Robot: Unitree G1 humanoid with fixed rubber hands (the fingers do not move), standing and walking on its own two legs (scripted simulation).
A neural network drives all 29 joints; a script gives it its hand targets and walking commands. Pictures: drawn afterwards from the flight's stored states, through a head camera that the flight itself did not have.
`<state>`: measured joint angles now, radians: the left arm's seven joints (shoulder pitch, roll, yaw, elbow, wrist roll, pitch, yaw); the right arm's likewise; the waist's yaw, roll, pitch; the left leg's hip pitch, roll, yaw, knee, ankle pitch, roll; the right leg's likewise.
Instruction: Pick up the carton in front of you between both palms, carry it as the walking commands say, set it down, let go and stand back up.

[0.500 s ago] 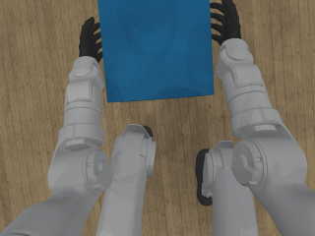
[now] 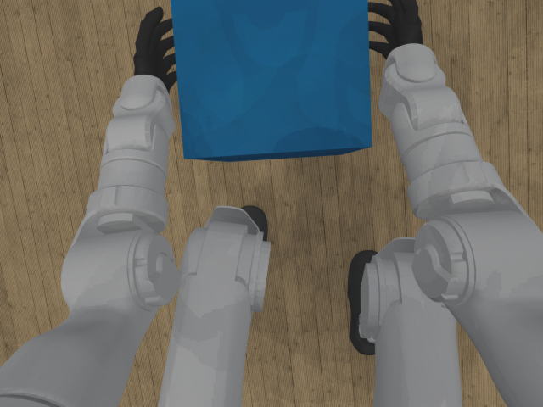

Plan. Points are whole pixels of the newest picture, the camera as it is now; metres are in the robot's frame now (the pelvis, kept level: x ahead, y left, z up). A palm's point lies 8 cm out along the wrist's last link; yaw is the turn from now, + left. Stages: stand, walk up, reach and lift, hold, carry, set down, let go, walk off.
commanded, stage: set down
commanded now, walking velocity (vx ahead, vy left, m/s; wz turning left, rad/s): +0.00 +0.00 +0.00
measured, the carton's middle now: (277, 87) +0.49 +0.12 -0.24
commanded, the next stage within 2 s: none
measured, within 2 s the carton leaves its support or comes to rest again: rests again in 0.36 s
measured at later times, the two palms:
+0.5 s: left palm (153, 87) +0.45 +0.28 -0.18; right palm (391, 56) +0.53 -0.02 -0.18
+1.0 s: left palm (140, 102) +0.43 +0.31 -0.20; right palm (423, 73) +0.52 -0.07 -0.21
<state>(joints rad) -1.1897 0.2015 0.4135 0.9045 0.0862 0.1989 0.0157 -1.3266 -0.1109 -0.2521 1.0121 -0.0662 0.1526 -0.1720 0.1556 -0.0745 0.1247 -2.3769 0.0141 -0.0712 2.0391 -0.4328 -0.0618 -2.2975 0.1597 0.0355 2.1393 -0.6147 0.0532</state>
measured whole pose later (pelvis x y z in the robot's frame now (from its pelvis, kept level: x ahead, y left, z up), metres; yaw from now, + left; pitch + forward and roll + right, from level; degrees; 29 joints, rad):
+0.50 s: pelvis +0.00 +0.00 -0.01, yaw +1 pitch +41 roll +1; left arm -1.23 0.26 0.44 1.03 0.07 0.13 -0.02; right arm -1.40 -0.12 -0.24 1.11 -0.11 0.11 -0.10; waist 0.15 -0.06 0.22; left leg -2.34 0.02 -0.06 2.08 -0.44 -0.07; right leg -2.27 0.17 0.04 2.19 -0.62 0.05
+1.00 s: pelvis +0.00 +0.00 -0.01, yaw +1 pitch +38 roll +1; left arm -1.25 0.36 0.35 1.21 -0.14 -0.07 0.03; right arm -1.34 -0.31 0.03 1.08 0.14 0.05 -0.10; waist 0.14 -0.03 0.33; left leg -2.30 0.01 -0.05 2.08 -0.44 -0.05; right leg -2.22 0.16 0.06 2.19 -0.63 0.07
